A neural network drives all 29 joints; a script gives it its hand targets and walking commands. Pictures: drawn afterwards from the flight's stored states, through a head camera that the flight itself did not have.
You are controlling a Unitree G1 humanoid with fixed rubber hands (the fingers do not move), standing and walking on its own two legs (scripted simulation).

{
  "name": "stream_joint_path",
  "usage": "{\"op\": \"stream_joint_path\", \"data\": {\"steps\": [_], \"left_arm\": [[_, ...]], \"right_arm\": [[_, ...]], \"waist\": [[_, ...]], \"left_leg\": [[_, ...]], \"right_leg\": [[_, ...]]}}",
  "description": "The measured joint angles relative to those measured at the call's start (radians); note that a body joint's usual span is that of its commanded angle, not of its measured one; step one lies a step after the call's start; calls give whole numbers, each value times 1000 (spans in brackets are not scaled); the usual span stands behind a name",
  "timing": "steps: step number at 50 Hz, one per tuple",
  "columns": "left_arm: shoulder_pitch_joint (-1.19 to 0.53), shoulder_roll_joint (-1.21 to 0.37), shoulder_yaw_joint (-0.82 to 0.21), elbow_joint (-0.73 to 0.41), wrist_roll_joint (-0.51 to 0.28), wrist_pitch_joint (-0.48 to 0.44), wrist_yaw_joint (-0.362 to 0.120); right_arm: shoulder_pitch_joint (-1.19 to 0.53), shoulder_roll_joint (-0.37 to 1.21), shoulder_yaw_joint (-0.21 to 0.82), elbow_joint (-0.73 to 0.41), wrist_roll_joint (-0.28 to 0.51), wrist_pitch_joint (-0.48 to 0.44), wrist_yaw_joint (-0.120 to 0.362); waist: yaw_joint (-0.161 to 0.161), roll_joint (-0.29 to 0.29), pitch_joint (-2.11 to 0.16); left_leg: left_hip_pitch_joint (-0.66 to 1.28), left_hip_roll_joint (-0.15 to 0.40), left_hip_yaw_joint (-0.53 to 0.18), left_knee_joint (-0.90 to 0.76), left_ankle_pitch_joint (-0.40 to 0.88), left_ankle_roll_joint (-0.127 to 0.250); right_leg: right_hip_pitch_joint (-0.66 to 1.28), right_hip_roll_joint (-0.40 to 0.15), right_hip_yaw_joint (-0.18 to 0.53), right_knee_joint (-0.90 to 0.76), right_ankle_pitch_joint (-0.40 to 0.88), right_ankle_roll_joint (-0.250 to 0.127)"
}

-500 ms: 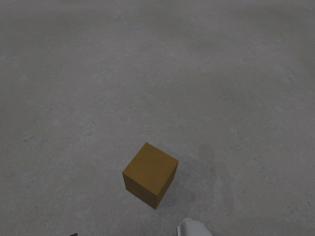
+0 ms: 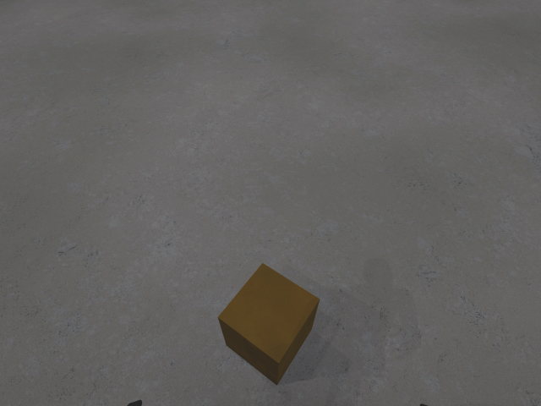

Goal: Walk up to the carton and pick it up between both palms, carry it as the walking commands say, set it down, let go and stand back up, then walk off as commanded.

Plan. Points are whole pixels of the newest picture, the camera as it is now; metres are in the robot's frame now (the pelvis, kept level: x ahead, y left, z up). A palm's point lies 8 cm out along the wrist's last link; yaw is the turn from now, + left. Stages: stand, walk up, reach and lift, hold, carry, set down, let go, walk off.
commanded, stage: walk up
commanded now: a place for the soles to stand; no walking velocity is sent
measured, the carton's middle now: (269, 323) +0.47 +0.02 -0.63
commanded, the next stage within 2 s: none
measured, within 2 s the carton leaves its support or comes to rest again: neither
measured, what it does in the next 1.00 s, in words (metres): steps to the left, turning right: left foot, then right foot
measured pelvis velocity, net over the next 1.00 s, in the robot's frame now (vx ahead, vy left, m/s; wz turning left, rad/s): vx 0.05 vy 0.24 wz -0.46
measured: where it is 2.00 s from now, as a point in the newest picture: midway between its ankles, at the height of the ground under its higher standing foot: outside the picture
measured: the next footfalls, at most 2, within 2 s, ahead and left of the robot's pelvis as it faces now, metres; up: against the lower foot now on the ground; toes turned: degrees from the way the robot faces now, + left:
left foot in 0.52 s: +0.07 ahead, +0.27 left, +0.00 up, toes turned -9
right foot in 0.80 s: +0.07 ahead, +0.09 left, +0.00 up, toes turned -19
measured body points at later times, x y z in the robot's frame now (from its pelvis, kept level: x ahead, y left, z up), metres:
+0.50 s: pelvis -0.01 +0.11 -0.02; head +0.00 +0.10 +0.43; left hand +0.08 +0.42 -0.11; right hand +0.11 -0.18 -0.11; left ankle +0.03 +0.27 -0.72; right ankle +0.06 -0.12 -0.72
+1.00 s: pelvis +0.05 +0.24 +0.00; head +0.06 +0.21 +0.44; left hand +0.23 +0.44 -0.11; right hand +0.02 -0.03 -0.14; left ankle +0.14 +0.35 -0.69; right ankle +0.03 +0.11 -0.73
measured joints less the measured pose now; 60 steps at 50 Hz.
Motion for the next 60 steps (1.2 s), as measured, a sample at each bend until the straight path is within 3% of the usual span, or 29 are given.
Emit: {"op": "stream_joint_path", "data": {"steps": [9,12,14,17,21,24,26,27,29,32,35,38,40,42,46,49,54,55,57,60], "left_arm": [[36,5,5,29,6,-2,10],[99,-3,36,-11,29,-14,54],[139,-1,61,-25,40,-17,80],[176,13,95,-45,54,-21,91],[179,39,122,-97,59,-18,92],[158,60,134,-141,57,-4,87],[146,67,137,-170,59,14,87],[130,69,139,-177,51,23,92],[96,61,138,-193,43,28,99],[67,42,123,-213,42,10,87],[65,13,102,-227,30,0,70],[72,-16,78,-246,24,-11,59],[84,-24,65,-269,30,-26,59],[88,-38,55,-265,29,-32,71],[124,-46,55,-225,34,-26,88],[146,-38,60,-199,35,-26,74],[147,-6,67,-201,21,6,33],[140,3,69,-201,19,15,28],[121,16,76,-192,24,31,28],[101,34,87,-174,29,42,21]], "right_arm": [[-6,-9,-1,40,-15,15,9],[-19,-47,-34,-23,-61,55,34],[-38,-71,-56,-71,-72,70,41],[-67,-93,-78,-130,-78,80,53],[-91,-89,-88,-191,-69,95,71],[-88,-77,-85,-228,-61,93,79],[-62,-76,-82,-254,-58,77,80],[-50,-66,-76,-249,-55,71,77],[-20,-42,-60,-210,-46,72,66],[30,-15,-45,-154,-36,79,54],[71,-6,-34,-125,-49,70,46],[108,-16,-21,-107,-57,66,40],[136,-26,-16,-99,-59,64,36],[136,-35,-19,-96,-65,71,39],[97,-48,-29,-119,-63,84,38],[57,-46,-34,-137,-51,71,37],[2,-30,-34,-183,-35,39,24],[-9,-24,-35,-190,-36,32,19],[-30,-8,-28,-191,-27,25,10],[-35,21,-16,-184,-20,17,-3]], "waist": [[4,5,0],[4,28,3],[2,47,19],[8,68,40],[24,68,47],[29,50,39],[8,56,27],[-5,51,36],[-28,40,53],[-57,32,53],[-79,40,36],[-90,56,29],[-78,58,21],[-62,77,34],[-40,86,52],[-12,73,50],[21,28,33],[20,18,33],[18,5,42],[7,-7,48]], "left_leg": [[8,3,20,-12,-13,11],[-111,-14,-3,242,-162,2],[-199,-15,-27,403,-135,-15],[-287,14,-55,506,-94,-36],[-303,48,-77,452,-110,-44],[-231,54,-61,308,-115,-26],[-166,53,-51,185,-84,-22],[-175,50,-37,217,-59,-25],[-159,49,-1,241,-56,-12],[-103,49,51,174,-40,23],[-63,49,100,98,-15,41],[-46,52,144,82,-23,49],[-69,52,169,145,-71,45],[-127,30,109,279,-176,14],[-250,11,27,489,-161,-28],[-280,33,-6,433,-95,-37],[-174,27,-23,114,41,-3],[-175,21,-14,115,48,-8],[-184,26,11,165,32,-6],[-150,51,43,145,32,6]], "right_leg": [[7,4,17,-28,19,2],[-29,12,50,-8,15,-10],[-36,13,74,-17,24,-8],[-36,8,110,-37,48,18],[-46,-14,162,-40,58,49],[-72,-44,203,-12,40,70],[-139,-33,227,130,-156,33],[-174,-13,240,225,-261,17],[-229,33,215,403,-328,2],[-260,69,110,557,-265,9],[-206,86,17,474,-243,8],[-76,106,-26,218,-182,-14],[2,117,-1,63,-99,-42],[-23,127,18,106,-78,-70],[2,106,67,89,-82,-49],[20,82,114,57,-66,-16],[-31,54,203,148,-115,41],[-51,53,218,190,-146,32],[-86,60,196,300,-289,23],[-107,73,137,409,-330,22]]}}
